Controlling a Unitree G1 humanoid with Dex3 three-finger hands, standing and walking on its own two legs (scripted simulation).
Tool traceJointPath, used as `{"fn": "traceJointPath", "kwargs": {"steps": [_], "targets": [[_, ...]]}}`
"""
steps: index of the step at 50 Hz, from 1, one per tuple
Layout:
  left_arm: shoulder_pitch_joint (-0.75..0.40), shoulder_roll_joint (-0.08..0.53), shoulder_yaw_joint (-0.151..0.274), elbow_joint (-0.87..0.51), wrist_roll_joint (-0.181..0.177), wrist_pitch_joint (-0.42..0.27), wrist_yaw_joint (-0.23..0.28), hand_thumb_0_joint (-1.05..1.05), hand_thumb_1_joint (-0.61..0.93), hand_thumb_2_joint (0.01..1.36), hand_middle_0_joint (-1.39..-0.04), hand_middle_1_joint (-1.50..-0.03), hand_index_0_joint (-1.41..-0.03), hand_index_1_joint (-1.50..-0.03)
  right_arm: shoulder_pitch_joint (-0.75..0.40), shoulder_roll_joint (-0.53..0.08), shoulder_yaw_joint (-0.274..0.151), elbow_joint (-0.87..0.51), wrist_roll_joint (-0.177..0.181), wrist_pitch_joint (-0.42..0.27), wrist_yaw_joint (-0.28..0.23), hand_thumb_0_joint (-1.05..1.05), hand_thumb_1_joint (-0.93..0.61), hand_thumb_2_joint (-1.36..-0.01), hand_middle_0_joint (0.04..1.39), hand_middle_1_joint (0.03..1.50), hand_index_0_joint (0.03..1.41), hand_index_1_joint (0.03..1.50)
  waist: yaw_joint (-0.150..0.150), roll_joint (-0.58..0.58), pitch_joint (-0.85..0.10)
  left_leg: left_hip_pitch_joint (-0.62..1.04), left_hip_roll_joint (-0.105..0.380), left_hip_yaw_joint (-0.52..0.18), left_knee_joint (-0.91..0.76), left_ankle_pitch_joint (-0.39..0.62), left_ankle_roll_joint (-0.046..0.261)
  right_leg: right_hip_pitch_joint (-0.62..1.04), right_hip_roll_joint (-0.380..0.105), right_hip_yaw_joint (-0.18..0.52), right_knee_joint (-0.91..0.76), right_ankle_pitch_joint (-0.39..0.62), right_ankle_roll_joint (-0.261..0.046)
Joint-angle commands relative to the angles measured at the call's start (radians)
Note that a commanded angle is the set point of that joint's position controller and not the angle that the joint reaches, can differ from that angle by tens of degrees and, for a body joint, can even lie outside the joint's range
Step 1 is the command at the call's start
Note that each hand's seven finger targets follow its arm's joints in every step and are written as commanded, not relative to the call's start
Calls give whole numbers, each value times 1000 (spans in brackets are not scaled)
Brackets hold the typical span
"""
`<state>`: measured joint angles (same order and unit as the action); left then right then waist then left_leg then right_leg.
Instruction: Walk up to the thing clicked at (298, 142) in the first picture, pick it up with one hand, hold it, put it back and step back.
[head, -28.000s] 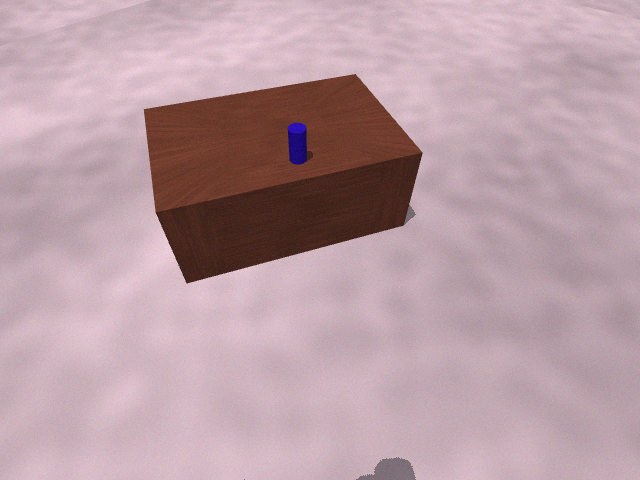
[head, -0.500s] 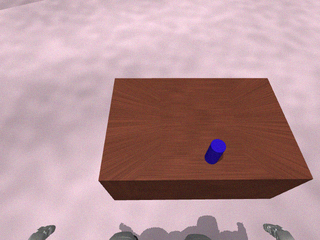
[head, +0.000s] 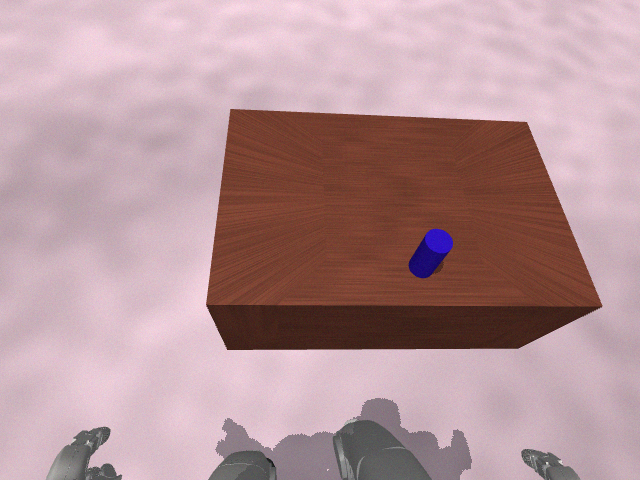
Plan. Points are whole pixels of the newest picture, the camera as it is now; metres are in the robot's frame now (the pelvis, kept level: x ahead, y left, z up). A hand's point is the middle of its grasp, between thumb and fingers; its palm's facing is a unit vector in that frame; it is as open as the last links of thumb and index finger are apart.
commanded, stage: step back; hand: right
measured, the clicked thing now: (429, 254) +0.55 -0.27 -0.32
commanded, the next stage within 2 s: none
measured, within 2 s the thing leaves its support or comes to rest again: neither
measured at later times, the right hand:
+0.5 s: hand out of the picture -0.03 -0.29 -0.16, palm faces -0.06 +0.91 -0.40, open 7.3 cm
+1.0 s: hand out of the picture -0.16 -0.32 -0.16, palm faces +0.03 +0.92 -0.40, open 7.3 cm
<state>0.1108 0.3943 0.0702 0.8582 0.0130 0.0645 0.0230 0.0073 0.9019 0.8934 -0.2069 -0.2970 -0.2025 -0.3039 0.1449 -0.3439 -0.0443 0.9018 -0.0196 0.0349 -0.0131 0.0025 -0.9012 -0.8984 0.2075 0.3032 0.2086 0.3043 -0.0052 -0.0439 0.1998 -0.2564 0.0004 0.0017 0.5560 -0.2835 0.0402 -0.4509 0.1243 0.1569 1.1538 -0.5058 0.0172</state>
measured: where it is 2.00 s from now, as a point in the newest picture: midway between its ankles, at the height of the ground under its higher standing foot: outside the picture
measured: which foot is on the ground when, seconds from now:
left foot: down 0.00-0.20, up 0.22-0.50, down 0.52-0.92, up 0.94-1.00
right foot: up 0.00-0.16, down 0.18-0.54, up 0.56-0.88, down 0.90-1.00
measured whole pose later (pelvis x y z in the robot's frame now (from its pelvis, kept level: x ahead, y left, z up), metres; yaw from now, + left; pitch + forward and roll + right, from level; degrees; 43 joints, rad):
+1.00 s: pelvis -0.27 -0.04 -0.02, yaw -4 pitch -2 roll +0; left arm 0.22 0.36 0.07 0.86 0.04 0.05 -0.01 0.01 0.90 0.89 -0.21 -0.30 -0.20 -0.30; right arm 0.11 -0.41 -0.06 0.84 -0.01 0.06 -0.02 0.00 -0.90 -0.90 0.20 0.30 0.21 0.30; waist 0.03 0.03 0.16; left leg -0.52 -0.04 -0.12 0.94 -0.45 -0.01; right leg -0.27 0.01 0.06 0.69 -0.38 -0.01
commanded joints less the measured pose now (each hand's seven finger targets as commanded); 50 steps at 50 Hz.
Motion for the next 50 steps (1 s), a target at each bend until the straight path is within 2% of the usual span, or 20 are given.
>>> {"fn": "traceJointPath", "kwargs": {"steps": [1, 7, 9, 11, 12, 15, 21, 25, 26, 27, 28, 32, 37, 43, 44, 45, 46, 47, 48, 50], "targets": [[17, 161, 47, -102, 4, -27, 4, 0, 900, 900, -200, -300, -200, -300, 32, -276, -75, -90, 0, -26, -28, 0, -900, -900, 200, 300, 200, 300, -30, 165, -243, 285, 266, -215, -65, 649, 206, -53, -41, -7, -140, 0, 19], [115, 144, 50, -68, 16, -46, -6, 0, 900, 900, -200, -300, -200, -300, -21, -298, -73, -122, 6, -10, -14, 0, -900, -900, 200, 300, 200, 300, 7, 198, -293, 152, 228, -178, 19, 467, 143, 211, -86, -139, -629, 189, -28], [147, 196, 65, -59, 32, -59, -1, 0, 900, 900, -200, -300, -200, -300, -46, -259, -57, -129, 21, -7, -9, 0, -900, -900, 200, 300, 200, 300, 30, 91, -303, -26, 171, -157, 91, 275, 64, 353, -176, -6, -732, 425, -64], [69, 325, 90, -100, 23, -59, -8, 0, 900, 900, -200, -300, -200, -300, -89, -220, -52, -133, 27, 0, -20, 0, -900, -900, 200, 300, 200, 300, 65, -231, -204, -164, -91, -71, 480, -351, -33, 188, -502, 374, -813, 633, -330], [43, 297, 87, -124, 25, -63, -8, 0, 900, 900, -200, -300, -200, -300, -53, -246, -60, -120, 24, 6, -22, 0, -900, -900, 200, 300, 200, 300, 43, -166, -181, -162, -77, -159, 622, -368, -39, 144, -515, 380, -810, 663, -342], [-35, 219, 66, -148, 15, -56, 3, 0, 900, 900, -200, -300, -200, -300, 15, -242, -47, -92, 33, -6, -23, 0, -900, -900, 200, 300, 200, 300, 1, -95, -172, -194, -110, -153, 646, -242, -48, 197, -345, 94, -707, 763, -239], [54, 207, 65, -170, 22, -44, 12, 0, 900, 900, -200, -300, -200, -300, 33, -232, -40, -112, 13, -22, -26, 0, -900, -900, 200, 300, 200, 300, 56, -147, -256, -213, -43, -86, 291, -250, -62, 440, -362, 83, -614, 844, -240], [-11, 221, 55, -189, 6, -22, -3, 0, 900, 900, -200, -300, -200, -300, 137, -223, -60, -64, -3, -34, -14, 0, -900, -900, 200, 300, 200, 300, -13, -99, -281, 41, -32, 10, -131, 83, -30, 289, -307, 32, -521, 629, -159], [7, 187, 45, -197, 6, -17, -7, 0, 900, 900, -200, -300, -200, -300, 121, -265, -76, -75, -15, -40, -13, 0, -900, -900, 200, 300, 200, 300, 0, 1, -274, 100, 67, -144, -150, 173, 7, 168, -246, 8, -466, 448, -105], [-4, 154, 36, -210, 1, -20, -5, 0, 900, 900, -200, -300, -200, -300, 73, -379, -97, -95, -22, -38, -5, 0, -900, -900, 200, 300, 200, 300, -6, 256, -254, 114, 298, -451, -220, 282, 129, -23, -66, -93, -293, 90, -47], [-76, 193, 61, -203, 10, -19, 10, 0, 900, 900, -200, -300, -200, -300, 66, -428, -108, -108, -18, -39, -3, 0, -900, -900, 200, 300, 200, 300, -61, 282, -235, -24, 426, -579, -253, 353, 262, 23, -29, -21, -71, -158, -30], [51, 185, 68, -136, -4, -17, 6, 0, 900, 900, -200, -300, -200, -300, -35, -290, -70, -123, -14, -46, -22, 0, -900, -900, 200, 300, 200, 300, 37, 153, -195, 40, 267, -273, -120, 523, 188, -54, -21, 55, 139, -22, -26], [50, 168, 67, -139, 11, -19, -6, 0, 900, 900, -200, -300, -200, -300, 30, -283, -78, -127, -12, -39, -23, 0, -900, -900, 200, 300, 200, 300, -17, 191, -229, 179, 257, -239, -100, 482, 205, -46, -42, 6, -54, -25, 24], [173, 149, 56, -64, 13, -36, -17, 0, 900, 900, -200, -300, -200, -300, -20, -327, -83, -146, -11, -12, -14, 0, -900, -900, 200, 300, 200, 300, 23, 253, -308, 77, 229, -188, -21, 342, 145, 239, -91, -154, -634, 165, -16], [224, 156, 61, -37, 17, -40, -15, 0, 900, 900, -200, -300, -200, -300, -35, -323, -79, -149, -4, -4, -10, 0, -900, -900, 200, 300, 200, 300, 49, 241, -319, 15, 210, -170, 7, 279, 112, 314, -92, -171, -722, 246, -35], [209, 204, 75, -44, 30, -45, -16, 0, 900, 900, -200, -300, -200, -300, -29, -280, -67, -154, 2, 0, -6, 0, -900, -900, 200, 300, 200, 300, 41, 142, -277, -129, 140, -159, 69, 130, 53, 346, -157, -32, -731, 230, -60], [181, 304, 101, -70, 34, -46, -18, 0, 900, 900, -200, -300, -200, -300, -55, -219, -53, -182, 13, -4, -9, 0, -900, -900, 200, 300, 200, 300, 53, -129, -228, -313, -51, -101, 242, -151, -15, 311, -360, 269, -807, 225, -153], [91, 394, 112, -106, 36, -43, -17, 0, 900, 900, -200, -300, -200, -300, -75, -243, -66, -173, 7, 1, -29, 0, -900, -900, 200, 300, 200, 300, 85, -271, -178, -249, -82, -108, 510, -344, -47, 51, -550, 446, -891, 204, -317], [48, 346, 98, -127, 31, -49, -13, 0, 900, 900, -200, -300, -200, -300, -73, -277, -76, -160, 8, 5, -29, 0, -900, -900, 200, 300, 200, 300, 48, -170, -126, -221, -62, -201, 627, -310, -48, -28, -536, 402, -883, 238, -310], [-68, 249, 71, -145, 29, -52, -2, 0, 900, 900, -200, -300, -200, -300, 23, -257, -63, -115, 24, -3, -25, 0, -900, -900, 200, 300, 200, 300, -23, -72, -134, -232, -112, -182, 644, -204, -39, 67, -373, 107, -740, 501, -214]]}}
